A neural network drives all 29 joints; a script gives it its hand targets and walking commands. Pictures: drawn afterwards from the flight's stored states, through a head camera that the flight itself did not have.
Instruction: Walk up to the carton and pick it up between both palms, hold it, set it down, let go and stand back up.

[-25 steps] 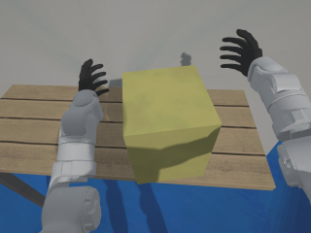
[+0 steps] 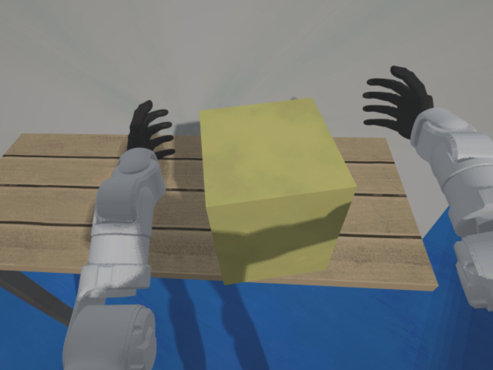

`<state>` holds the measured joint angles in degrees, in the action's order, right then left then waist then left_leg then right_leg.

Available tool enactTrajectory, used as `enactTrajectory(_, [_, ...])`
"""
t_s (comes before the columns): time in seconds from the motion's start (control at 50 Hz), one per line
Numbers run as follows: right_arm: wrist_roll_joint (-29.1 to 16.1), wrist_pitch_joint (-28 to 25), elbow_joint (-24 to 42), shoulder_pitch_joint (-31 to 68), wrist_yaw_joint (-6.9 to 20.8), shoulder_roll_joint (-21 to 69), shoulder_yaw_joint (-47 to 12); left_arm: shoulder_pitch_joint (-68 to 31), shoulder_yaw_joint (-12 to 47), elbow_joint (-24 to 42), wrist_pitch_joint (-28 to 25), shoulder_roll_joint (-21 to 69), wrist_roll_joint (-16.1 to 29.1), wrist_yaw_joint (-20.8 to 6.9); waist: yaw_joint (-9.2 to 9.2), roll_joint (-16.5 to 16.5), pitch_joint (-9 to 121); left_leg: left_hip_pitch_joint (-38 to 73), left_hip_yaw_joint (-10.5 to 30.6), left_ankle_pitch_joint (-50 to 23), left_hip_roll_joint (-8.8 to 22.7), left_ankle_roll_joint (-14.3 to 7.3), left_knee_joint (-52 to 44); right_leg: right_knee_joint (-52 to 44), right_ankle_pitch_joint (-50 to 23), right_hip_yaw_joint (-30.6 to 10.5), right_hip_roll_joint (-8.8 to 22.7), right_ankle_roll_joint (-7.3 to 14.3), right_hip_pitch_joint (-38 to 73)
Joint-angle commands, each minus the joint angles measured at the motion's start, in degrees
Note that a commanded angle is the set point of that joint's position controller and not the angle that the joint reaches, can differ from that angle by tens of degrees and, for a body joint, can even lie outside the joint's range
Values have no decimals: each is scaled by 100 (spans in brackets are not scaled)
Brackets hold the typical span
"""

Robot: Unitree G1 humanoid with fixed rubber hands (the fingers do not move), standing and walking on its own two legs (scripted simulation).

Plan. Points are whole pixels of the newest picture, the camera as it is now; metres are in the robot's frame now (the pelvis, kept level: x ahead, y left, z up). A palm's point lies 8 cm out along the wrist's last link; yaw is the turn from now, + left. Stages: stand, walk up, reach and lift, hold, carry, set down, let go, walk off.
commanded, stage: set down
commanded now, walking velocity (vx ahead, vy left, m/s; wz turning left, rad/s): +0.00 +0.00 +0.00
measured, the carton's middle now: (266, 194) +0.43 +0.03 +0.04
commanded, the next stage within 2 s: none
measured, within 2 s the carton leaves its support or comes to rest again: neither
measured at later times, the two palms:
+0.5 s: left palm (153, 198) +0.33 +0.19 +0.14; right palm (434, 171) +0.41 -0.21 +0.14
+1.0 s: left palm (161, 235) +0.30 +0.18 +0.10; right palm (445, 225) +0.35 -0.23 +0.09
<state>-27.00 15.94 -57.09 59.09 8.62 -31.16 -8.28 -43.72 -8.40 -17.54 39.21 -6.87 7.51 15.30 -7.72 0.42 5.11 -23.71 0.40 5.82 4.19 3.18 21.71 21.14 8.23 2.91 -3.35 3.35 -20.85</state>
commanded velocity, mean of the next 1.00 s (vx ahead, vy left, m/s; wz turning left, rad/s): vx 0.00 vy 0.00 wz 0.00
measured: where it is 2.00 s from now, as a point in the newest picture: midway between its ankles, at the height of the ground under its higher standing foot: outside the picture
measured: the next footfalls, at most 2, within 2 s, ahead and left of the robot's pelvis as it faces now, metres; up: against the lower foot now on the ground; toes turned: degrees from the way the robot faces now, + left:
none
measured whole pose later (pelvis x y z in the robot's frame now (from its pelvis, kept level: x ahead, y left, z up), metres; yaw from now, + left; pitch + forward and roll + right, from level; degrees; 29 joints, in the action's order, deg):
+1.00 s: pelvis +0.01 -0.01 +0.00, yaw -1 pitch -2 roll +1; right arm -24.4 8.3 -25.7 18.0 5.5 -25.2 -5.5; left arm -7.0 -7.3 8.6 35.4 0.8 0.4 12.8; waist -2.6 -2.1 -1.1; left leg -8.8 -0.1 7.0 3.7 3.9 17.9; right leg 21.9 11.2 0.4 -3.7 4.2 -8.6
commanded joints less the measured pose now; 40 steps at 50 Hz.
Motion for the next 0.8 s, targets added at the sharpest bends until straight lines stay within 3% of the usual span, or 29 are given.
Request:
enactTrajectory(0.0, [117, -292, 1209, 2325, 1, -1218, 542, -2130, -90, 1466, -97, -437, -156, -94, 232, -370, 3087, 1176, -95, -857, -403, -154, -140, 58, -1977, -434, 24, -377, 2061])
enactTrajectory(0.02, [138, -316, 1440, 2309, 6, -1180, 541, -2063, -150, 1585, -78, -433, -188, -79, 140, -368, 3065, 1187, -124, -862, -411, -161, -154, 60, -1873, -437, 15, -368, 2076])
enactTrajectory(0.06, [96, -378, 1820, 1873, -8, -1114, 564, -1602, -158, 2070, -45, -303, -246, -77, 177, -389, 3103, 1458, -114, -1197, -405, -160, -105, 85, -2210, -415, -14, -381, 2106])
enactTrajectory(0.08, [114, -380, 1941, 1956, -28, -1081, 534, -1610, -213, 2066, -32, -318, -256, -97, 138, -490, 3056, 1422, -147, -1136, -422, -186, -106, 48, -2108, -448, 6, -399, 2092])
enactTrajectory(0.1, [151, -371, 1686, 1715, -16, -1080, 562, -1446, -131, 1898, -35, -206, -278, -113, 256, -461, 2796, 1413, -91, -938, -410, -205, -148, 32, -1946, -446, 13, -376, 1981])
enactTrajectory(0.12, [128, -378, 1988, 1843, -29, -1091, 572, -1536, -224, 2157, -17, -279, -291, -104, 127, -398, 2890, 1415, -144, -902, -431, -213, -167, -6, -1800, -484, 36, -362, 1984])
enactTrajectory(0.14, [140, -399, 2035, 1434, -27, -1094, 600, -1130, -159, 2267, 1, -146, -305, -94, 229, -439, 2873, 1560, -115, -993, -409, -228, -144, 4, -1865, -466, 1, -342, 1981])
enactTrajectory(0.16, [163, -427, 2453, 1718, -59, -1135, 681, -1336, -168, 2505, 8, -239, -237, -88, 178, -505, 3056, 1568, -150, -1026, -414, -238, -119, -1, -1876, -464, -8, -354, 1932])
enactTrajectory(0.2, [151, -391, 2265, 1138, -80, -1011, 571, -742, -186, 2311, 51, -81, -304, -118, 201, -597, 2620, 1649, -113, -1062, -399, -275, -139, -26, -1932, -503, 0, -355, 1975])
enactTrajectory(0.22, [158, -408, 2483, 1443, -101, -1083, 700, -1090, -162, 2559, 42, -181, -247, -142, 224, -529, 2748, 1560, -144, -963, -429, -263, -165, -29, -1892, -513, 20, -376, 1921])
enactTrajectory(0.24, [139, -385, 2428, 1257, -100, -1008, 601, -889, -201, 2387, 46, -140, -254, -147, 192, -664, 2562, 1519, -138, -850, -423, -300, -188, -44, -1780, -549, 40, -400, 1930])
enactTrajectory(0.26, [180, -396, 2400, 1072, -96, -1026, 678, -809, -105, 2545, 33, -65, -253, -155, 311, -599, 2509, 1568, -111, -769, -410, -298, -219, -46, -1705, -533, 39, -373, 1914])
enactTrajectory(0.28, [151, -387, 2497, 1257, -94, -969, 625, -1000, -178, 2557, 18, -126, -256, -136, 182, -593, 2489, 1496, -148, -641, -421, -310, -236, -88, -1449, -569, 74, -365, 1876])
enactTrajectory(0.32, [160, -373, 2356, 754, -85, -874, 562, -491, -173, 2372, 37, 0, -374, -143, 219, -606, 2106, 1486, -137, -502, -425, -353, -304, -152, -1353, -645, 122, -367, 1883])
enactTrajectory(0.34, [149, -366, 2426, 703, -102, -820, 498, -428, -285, 2366, 44, -20, -434, -154, 109, -621, 2072, 1441, -188, -415, -449, -376, -360, -168, -1233, -682, 137, -379, 1927])
enactTrajectory(0.4, [130, -431, 2701, 531, -131, -831, 580, -285, -147, 2586, 13, 31, -412, -173, 227, -521, 2056, 1503, -157, -488, -446, -358, -318, -128, -1361, -683, 139, -366, 1890])
enactTrajectory(0.42, [149, -437, 2571, 196, -132, -760, 536, -2, -205, 2481, -10, 113, -471, -188, 227, -571, 1883, 1566, -152, -416, -444, -365, -337, -178, -1181, -721, 166, -387, 1883])
enactTrajectory(0.46, [162, -481, 2914, 318, -159, -757, 618, -179, -171, 2785, -47, 28, -448, -178, 210, -502, 1872, 1443, -179, -334, -463, -362, -344, -214, -1069, -777, 207, -380, 1864])
enactTrajectory(0.48, [198, -481, 2877, 76, -164, -736, 624, 63, -124, 2713, -54, 105, -438, -187, 251, -623, 1718, 1435, -170, -233, -454, -389, -389, -219, -969, -749, 199, -379, 1859])
enactTrajectory(0.58, [270, -482, 2831, -320, -185, -639, 720, 252, -21, 2811, -101, 227, -531, -185, 361, -428, 1425, 1577, -152, -10, -425, -376, -432, -320, -487, -792, 257, -327, 1584])
enactTrajectory(0.62, [280, -562, 3308, -113, -215, -693, 802, 72, 88, 3163, -160, 126, -390, -160, 355, -482, 1701, 1569, -159, -100, -429, -378, -367, -275, -600, -762, 262, -348, 1585])
enactTrajectory(0.66, [338, -622, 3359, -621, -228, -685, 888, 536, 151, 3238, -223, 228, -410, -143, 502, -461, 1736, 1756, -113, -207, -422, -378, -322, -231, -868, -748, 243, -346, 1639])
enactTrajectory(0.72, [294, -623, 3502, -1072, -270, -593, 711, 1111, -30, 3090, -180, 276, -547, -189, 364, -614, 1435, 1753, -145, -264, -443, -408, -395, -272, -1001, -820, 267, -372, 1838])
enactTrajectory(0.74, [323, -641, 3474, -1294, -294, -591, 735, 1319, -10, 3098, -186, 344, -579, -226, 462, -678, 1376, 1762, -110, -258, -437, -409, -415, -284, -1068, -857, 288, -415, 1888])
enactTrajectory(0.76, [268, -631, 3575, -1128, -314, -545, 694, 1149, -74, 3126, -199, 303, -587, -241, 347, -654, 1262, 1661, -126, -231, -452, -411, -463, -308, -996, -876, 307, -409, 1886])
enactTrajectory(0.78, [259, -661, 3612, -1316, -317, -570, 712, 1305, -6, 3224, -220, 347, -588, -235, 399, -625, 1267, 1716, -127, -243, -450, -409, -469, -284, -1036, -861, 284, -384, 1916])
